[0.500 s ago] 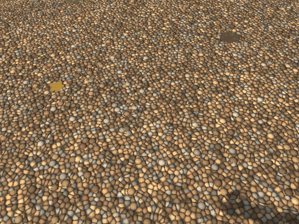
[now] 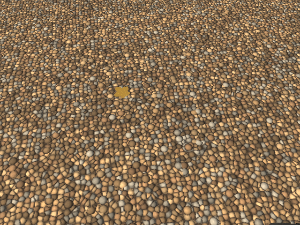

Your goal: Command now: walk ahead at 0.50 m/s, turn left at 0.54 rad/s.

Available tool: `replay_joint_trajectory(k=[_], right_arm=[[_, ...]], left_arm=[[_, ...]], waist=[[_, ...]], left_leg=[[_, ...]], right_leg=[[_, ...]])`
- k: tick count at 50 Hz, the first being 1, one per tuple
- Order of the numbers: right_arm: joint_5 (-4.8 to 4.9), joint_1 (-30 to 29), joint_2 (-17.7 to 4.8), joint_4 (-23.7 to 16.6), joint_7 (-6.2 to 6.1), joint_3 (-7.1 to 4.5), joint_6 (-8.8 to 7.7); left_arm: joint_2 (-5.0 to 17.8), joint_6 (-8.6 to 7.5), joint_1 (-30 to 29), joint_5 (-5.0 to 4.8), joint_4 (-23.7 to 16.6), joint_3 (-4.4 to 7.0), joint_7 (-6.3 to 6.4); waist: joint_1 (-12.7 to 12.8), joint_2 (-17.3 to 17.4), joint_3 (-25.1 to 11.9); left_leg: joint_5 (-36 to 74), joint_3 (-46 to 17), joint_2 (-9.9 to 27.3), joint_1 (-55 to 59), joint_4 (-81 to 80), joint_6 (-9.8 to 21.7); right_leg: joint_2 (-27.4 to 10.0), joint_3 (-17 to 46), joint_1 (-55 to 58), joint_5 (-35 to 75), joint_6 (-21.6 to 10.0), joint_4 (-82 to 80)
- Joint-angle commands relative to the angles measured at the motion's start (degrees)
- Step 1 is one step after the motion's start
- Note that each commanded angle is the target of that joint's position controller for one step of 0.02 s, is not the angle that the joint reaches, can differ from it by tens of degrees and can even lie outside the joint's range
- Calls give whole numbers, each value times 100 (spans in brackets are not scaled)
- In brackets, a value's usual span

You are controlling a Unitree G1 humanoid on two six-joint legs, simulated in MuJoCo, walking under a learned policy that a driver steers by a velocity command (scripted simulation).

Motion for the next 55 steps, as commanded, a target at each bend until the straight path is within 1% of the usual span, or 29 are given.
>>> replay_joint_trajectory(k=[1,2,3,7,11,14,17,19,20,21,22,23,24,25,26,28,32,37,41,43,45,46,47,48,49,50,51,52,55], right_arm=[[-25,1409,-985,-77,-97,-324,-96],[-31,1005,-809,-158,-108,-267,-96],[-95,761,-661,-263,-130,-210,-99],[-73,734,-832,-286,-231,-260,-117],[-8,1049,-956,-160,-334,-308,-54],[28,1361,-977,-32,-348,-321,-9],[32,1429,-909,7,-373,-316,34],[12,1292,-809,-38,-372,-295,65],[-19,1274,-565,-92,-354,-206,51],[-131,1415,-211,-197,-348,-74,36],[94,2164,-101,-384,-343,-23,-18],[135,2003,-733,-178,-368,-137,-5],[79,1378,-972,-253,-359,-214,29],[20,1125,-890,-292,-363,-215,57],[-25,950,-812,-360,-340,-229,58],[52,1017,-583,-394,-276,-210,105],[13,674,-338,-579,-247,-136,165],[-14,-40,-116,-687,-114,-3,28],[7,-631,-176,-909,-7,13,-27],[-27,-539,-335,-934,10,-51,-32],[-73,702,-708,-563,-37,-273,-15],[-74,1630,-1060,-327,-121,-421,27],[-119,1932,-1705,-267,-177,-511,34],[-80,1995,-1261,-324,-159,-382,1],[-102,1681,-1025,-270,-131,-279,-49],[-84,1348,-873,-256,-127,-233,-81],[-101,1043,-706,-237,-109,-185,-105],[-155,791,-537,-271,-98,-128,-140],[-159,587,-558,-147,-118,-139,-244]], left_arm=[[745,-480,-633,-161,-908,67,-95],[739,-481,-668,-13,-861,89,-52],[802,-421,-573,70,-837,138,-37],[526,-196,-597,152,-912,91,-19],[292,-212,-1506,125,-1122,-21,-65],[409,-262,-1919,23,-1256,7,-129],[642,-332,-1881,-2,-1281,106,-179],[760,-386,-1315,-1,-1138,202,-161],[938,-415,-730,73,-1042,288,-122],[1264,-406,137,128,-964,368,-72],[1611,-319,450,149,-737,456,-126],[995,-299,203,32,-884,328,-145],[701,-260,-18,24,-924,245,-112],[621,-230,-270,84,-945,196,-106],[506,-209,-416,104,-891,163,-95],[428,-241,-478,117,-809,140,-73],[680,-283,-387,79,-596,234,-60],[848,-209,-183,12,-341,242,-85],[1057,-97,228,-123,-47,285,-96],[1178,-27,233,-170,47,311,-80],[1178,33,156,-185,102,276,-38],[957,11,170,-68,24,171,-12],[245,-87,699,82,-227,-82,-73],[604,-220,484,-27,-91,-10,-116],[919,-276,-19,-222,-298,96,-151],[840,-307,-307,-214,-372,68,-133],[788,-299,-403,-100,-357,77,-105],[780,-233,-305,-45,-303,103,-93],[488,-26,34,15,-159,60,-64]], waist=[[-725,217,-1295],[-466,-19,-883],[-252,70,-735],[-62,143,-477],[-416,339,-331],[-582,436,-322],[-476,574,-346],[-138,701,-488],[151,571,-954],[411,-235,-1777],[3,-2256,-2169],[165,-1336,-1600],[303,-826,-958],[202,-449,-650],[119,-437,-389],[-29,-702,-305],[-25,-494,-177],[197,-343,-36],[294,-384,159],[91,-519,36],[-660,-519,-754],[-1056,-271,-1367],[-686,1265,-2139],[-888,1007,-2696],[-855,795,-1778],[-685,544,-1209],[-492,357,-844],[-272,423,-671],[61,321,-615]], left_leg=[[-189,-3513,1802,4085,-1922,1352],[454,-2968,1586,3209,-1986,1202],[1009,-2614,1420,2598,-2113,1151],[1805,-1967,1126,1530,-2391,1151],[1148,-1567,707,1164,-2290,744],[633,-1926,832,1378,-2098,623],[397,-2478,1037,1908,-1601,506],[595,-2598,928,1927,-1104,344],[682,-2353,637,1673,-271,157],[-557,-1754,187,898,1401,-89],[-2507,-1202,-318,-1110,3046,-377],[-2137,-1362,150,-1671,3693,-473],[-1589,-1192,317,-1772,3792,-510],[-1197,-1058,504,-1548,3681,-548],[-949,-1050,650,-1453,3426,-565],[-737,-922,839,-1098,3153,-572],[-257,-808,953,-1402,2449,-693],[940,-476,783,-910,679,-607],[704,-227,643,-732,-130,-414],[245,-64,457,-332,-398,-218],[544,227,71,1623,-841,75],[753,-425,541,3313,-609,288],[-125,-3330,2157,5217,-976,1225],[-378,-4548,2508,5274,-1685,1439],[-116,-3611,2282,4650,-1760,1172],[405,-2809,1999,3849,-1811,988],[881,-2304,1775,3156,-1956,879],[1670,-1925,1609,2615,-2108,807],[3416,-1253,1539,1894,-2328,892]], right_leg=[[-122,912,-3721,471,-202,1615],[-298,870,-3370,730,-164,1077],[-418,896,-2920,914,-120,782],[-354,678,-2481,1430,217,-274],[-9,597,-2006,3075,311,-2103],[169,701,-1751,3378,270,-2723],[188,877,-1598,2849,86,-3087],[209,749,-842,2563,-145,-3371],[-121,956,195,2488,-383,-3373],[-1170,2027,1679,2166,-715,-3326],[-2238,4818,2985,558,-1602,-4001],[-2141,4810,2607,-534,-1452,-4247],[-1892,3796,1958,-179,-1205,-4269],[-1645,3086,1330,660,-1096,-4346],[-1446,2585,906,1267,-1088,-4455],[-1222,1863,478,1830,-1052,-4714],[-1325,1094,488,2714,-1250,-5007],[-1101,233,534,3245,-1153,-5085],[-1365,166,1062,3523,-1096,-4973],[-1450,75,1364,4693,-1003,-4546],[-1170,-325,1066,6167,-746,-3028],[-940,-435,-56,5050,-520,-1624],[16,-354,-2370,1024,-122,664],[180,733,-2917,-475,-147,1533],[-102,786,-3403,-154,-208,1716],[-351,680,-3361,345,-249,1407],[-505,631,-3172,699,-219,1028],[-610,666,-2767,929,-177,809],[-537,583,-2140,1121,64,320]])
